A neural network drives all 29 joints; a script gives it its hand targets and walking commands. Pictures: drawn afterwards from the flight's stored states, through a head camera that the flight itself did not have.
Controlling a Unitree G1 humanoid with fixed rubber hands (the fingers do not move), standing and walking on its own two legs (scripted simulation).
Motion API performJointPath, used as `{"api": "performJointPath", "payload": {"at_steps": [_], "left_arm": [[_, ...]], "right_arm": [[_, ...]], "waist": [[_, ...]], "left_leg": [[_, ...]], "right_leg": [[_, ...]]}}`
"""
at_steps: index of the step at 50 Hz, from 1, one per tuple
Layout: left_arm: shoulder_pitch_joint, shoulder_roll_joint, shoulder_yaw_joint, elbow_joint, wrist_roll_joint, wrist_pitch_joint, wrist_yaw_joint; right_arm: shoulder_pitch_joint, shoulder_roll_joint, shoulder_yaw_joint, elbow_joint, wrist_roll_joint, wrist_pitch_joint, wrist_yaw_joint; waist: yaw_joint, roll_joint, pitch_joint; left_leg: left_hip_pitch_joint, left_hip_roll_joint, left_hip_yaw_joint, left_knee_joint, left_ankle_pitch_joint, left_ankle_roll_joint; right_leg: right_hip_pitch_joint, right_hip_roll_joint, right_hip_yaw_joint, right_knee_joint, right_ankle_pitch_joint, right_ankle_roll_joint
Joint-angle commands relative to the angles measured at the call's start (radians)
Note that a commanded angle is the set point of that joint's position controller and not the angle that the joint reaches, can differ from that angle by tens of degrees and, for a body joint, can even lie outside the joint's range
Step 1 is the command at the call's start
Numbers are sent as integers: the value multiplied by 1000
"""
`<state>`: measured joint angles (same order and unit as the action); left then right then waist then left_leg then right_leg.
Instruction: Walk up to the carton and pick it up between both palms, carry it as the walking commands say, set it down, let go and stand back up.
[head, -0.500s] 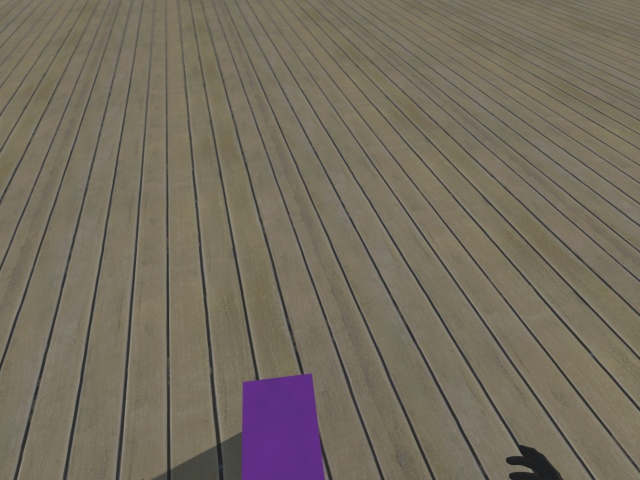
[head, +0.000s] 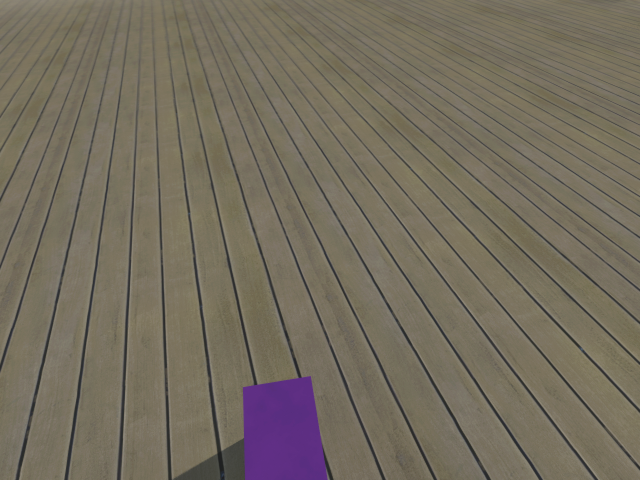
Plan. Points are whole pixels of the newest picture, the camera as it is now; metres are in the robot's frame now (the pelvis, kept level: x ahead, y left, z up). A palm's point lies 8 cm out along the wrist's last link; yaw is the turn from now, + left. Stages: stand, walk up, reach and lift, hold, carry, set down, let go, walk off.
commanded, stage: stand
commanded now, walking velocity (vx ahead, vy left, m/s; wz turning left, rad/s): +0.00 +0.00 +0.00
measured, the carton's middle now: (286, 458) +0.37 +0.12 -0.63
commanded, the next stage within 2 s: none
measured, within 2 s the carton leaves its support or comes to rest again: neither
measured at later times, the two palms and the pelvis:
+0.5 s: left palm out of the picture +0.02 +0.29 -0.12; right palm out of the picture +0.04 -0.28 -0.11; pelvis -0.02 +0.01 +0.00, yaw +1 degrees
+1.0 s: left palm out of the picture -0.01 +0.29 -0.12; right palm out of the picture +0.03 -0.29 -0.11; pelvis -0.02 +0.00 +0.01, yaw +2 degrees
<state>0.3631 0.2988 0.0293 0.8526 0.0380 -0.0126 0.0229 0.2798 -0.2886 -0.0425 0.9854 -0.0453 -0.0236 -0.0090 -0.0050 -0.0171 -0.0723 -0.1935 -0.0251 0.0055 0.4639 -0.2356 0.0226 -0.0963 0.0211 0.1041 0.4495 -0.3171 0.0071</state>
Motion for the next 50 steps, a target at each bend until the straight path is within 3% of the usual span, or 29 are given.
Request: {"api": "performJointPath", "payload": {"at_steps": [1,3,4,5,8,12,13,15,16,18,19,22,25,29,30,31,34,35,36,37,38,39,40,43,44,45,47,49,50], "left_arm": [[-33,176,40,-65,-6,-17,16],[-6,199,46,-43,-3,-27,7],[-33,197,38,-42,-7,-28,5],[-32,177,38,-40,-1,-31,4],[-47,196,39,-30,-8,-25,8],[-32,180,25,-11,-19,-30,10],[-26,193,30,2,-13,-30,16],[-52,212,36,4,-8,-29,15],[-34,199,26,23,-19,-24,14],[-66,210,21,23,-10,-23,9],[-50,190,21,29,-26,-24,7],[-63,207,19,40,-12,-21,7],[-68,220,26,45,-20,-24,9],[-81,196,15,56,-18,-20,-2],[-125,240,19,57,-5,-24,-6],[-84,240,22,72,-10,-26,-5],[-71,216,17,92,-13,-16,0],[-78,192,12,79,-15,-18,-3],[-48,211,15,99,-19,-17,2],[-126,221,14,79,-14,-23,-5],[-126,214,12,81,-16,-27,-6],[-84,198,9,86,-21,-28,-7],[-96,210,10,91,-15,-30,-4],[-90,257,16,92,-26,-32,-5],[-75,239,4,109,-20,-29,-3],[-108,227,14,104,-17,-34,-7],[-110,225,7,109,-20,-26,2],[-126,216,0,104,-22,-31,1],[-108,232,4,113,-28,-26,3]], "right_arm": [[-58,-183,-41,-67,7,-29,-11],[-37,-213,-41,-47,2,-19,-13],[-60,-203,-42,-57,4,-13,-15],[-75,-199,-38,-55,4,-13,-18],[-73,-199,-31,-37,11,-18,-20],[-73,-195,-20,-19,13,-26,-12],[-58,-192,-22,-18,15,-21,-16],[-81,-182,-15,-11,26,-14,-12],[-78,-194,-17,-8,20,-16,-15],[-95,-222,-17,-6,27,-15,-7],[-90,-202,-17,5,17,-14,-9],[-71,-210,-17,8,21,-19,-8],[-101,-229,-23,26,18,-20,-6],[-135,-214,-12,28,25,-20,-10],[-164,-230,-15,20,29,-22,-4],[-104,-220,-9,38,27,-20,-3],[-119,-240,-17,52,28,-19,-8],[-152,-257,-18,43,28,-18,-4],[-129,-271,-31,52,31,-14,-3],[-141,-246,-22,38,28,-11,-2],[-174,-227,-9,36,32,-7,6],[-138,-237,-13,40,27,-11,8],[-146,-232,-14,47,35,-9,9],[-152,-242,-8,55,38,-11,8],[-115,-217,1,69,38,-12,9],[-136,-227,-2,72,30,-12,3],[-155,-242,-3,68,34,-11,-1],[-151,-240,0,63,42,-12,1],[-134,-230,7,81,33,-12,-1]], "waist": [[1,11,95],[5,-23,117],[-5,29,137],[10,34,135],[0,-43,98],[16,46,63],[3,63,74],[8,-20,101],[11,-7,83],[-8,31,125],[10,0,132],[-13,-20,117],[9,46,107],[12,42,97],[-2,9,138],[-2,46,124],[6,5,176],[4,9,176],[11,57,166],[-4,24,164],[2,-10,194],[6,43,150],[0,11,129],[8,24,124],[-6,-10,121],[5,9,140],[-4,24,105],[-6,-3,86],[-6,-16,137]], "left_leg": [[34,113,-132,-101,93,26],[58,115,-134,-114,42,27],[34,116,-127,-116,68,27],[24,120,-133,-122,76,28],[69,123,-127,-106,126,32],[91,117,-117,-90,265,29],[89,115,-113,-88,259,36],[79,116,-115,-89,192,36],[79,127,-126,-99,211,36],[59,121,-143,-131,96,25],[64,133,-157,-157,25,32],[86,127,-144,-138,121,34],[94,117,-148,-154,113,30],[85,125,-162,-160,49,28],[73,118,-147,-161,76,20],[77,126,-163,-175,56,26],[48,136,-193,-196,-51,22],[38,138,-200,-208,-43,25],[34,139,-211,-206,-96,30],[27,128,-176,-200,-70,23],[31,129,-170,-198,-36,29],[24,121,-180,-192,-73,25],[47,126,-175,-184,-32,23],[71,120,-173,-166,38,26],[68,121,-158,-158,57,31],[56,112,-171,-165,34,23],[84,130,-155,-145,135,27],[103,122,-143,-141,176,15],[63,122,-159,-139,162,31]], "right_leg": [[-138,-89,50,-98,109,-50],[-164,-82,52,-111,74,-41],[-169,-93,47,-108,66,-39],[-152,-88,48,-101,69,-31],[-143,-102,56,-108,134,-36],[-100,-93,50,-93,216,-37],[-92,-104,48,-98,237,-38],[-114,-101,38,-105,230,-29],[-92,-102,42,-116,192,-31],[-144,-96,43,-126,72,-31],[-141,-101,42,-122,44,-38],[-136,-107,41,-136,104,-33],[-106,-102,43,-139,103,-35],[-102,-99,43,-145,89,-32],[-142,-100,34,-152,76,-28],[-104,-100,37,-146,80,-32],[-135,-97,27,-142,11,-42],[-147,-100,31,-142,14,-39],[-120,-95,44,-148,-23,-42],[-129,-104,35,-150,-6,-34],[-176,-112,39,-163,-14,-37],[-126,-103,45,-162,-22,-36],[-132,-110,40,-155,-5,-38],[-106,-118,49,-167,62,-41],[-98,-129,46,-168,68,-37],[-112,-113,54,-167,48,-37],[-85,-125,46,-171,92,-34],[-81,-128,22,-159,155,-33],[-79,-120,33,-172,154,-24]]}}
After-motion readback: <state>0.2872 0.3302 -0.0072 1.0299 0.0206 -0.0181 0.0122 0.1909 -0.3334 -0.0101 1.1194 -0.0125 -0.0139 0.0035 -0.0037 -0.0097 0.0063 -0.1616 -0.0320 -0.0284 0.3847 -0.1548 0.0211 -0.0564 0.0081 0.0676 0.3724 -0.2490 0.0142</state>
